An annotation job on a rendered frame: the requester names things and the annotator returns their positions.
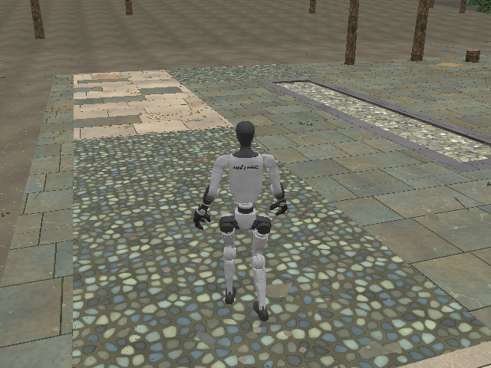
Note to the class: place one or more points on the right robot forearm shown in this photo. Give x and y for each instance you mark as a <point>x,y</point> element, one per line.
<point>281,197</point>

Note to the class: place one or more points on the left robot forearm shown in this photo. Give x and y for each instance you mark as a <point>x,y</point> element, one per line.
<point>205,203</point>

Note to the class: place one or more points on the robot left hand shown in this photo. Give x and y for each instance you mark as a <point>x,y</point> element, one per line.
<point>198,218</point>

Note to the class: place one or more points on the right robot foot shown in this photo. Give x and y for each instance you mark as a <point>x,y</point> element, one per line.
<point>263,314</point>

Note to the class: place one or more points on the left robot upper arm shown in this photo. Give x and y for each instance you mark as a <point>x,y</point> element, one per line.
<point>216,176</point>

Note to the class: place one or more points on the robot head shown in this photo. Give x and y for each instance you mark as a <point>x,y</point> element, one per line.
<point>245,131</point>

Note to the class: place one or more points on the right robot upper arm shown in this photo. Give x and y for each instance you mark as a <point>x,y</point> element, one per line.
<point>270,163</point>

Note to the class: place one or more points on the robot right hand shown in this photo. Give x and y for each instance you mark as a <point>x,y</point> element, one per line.
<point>282,211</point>

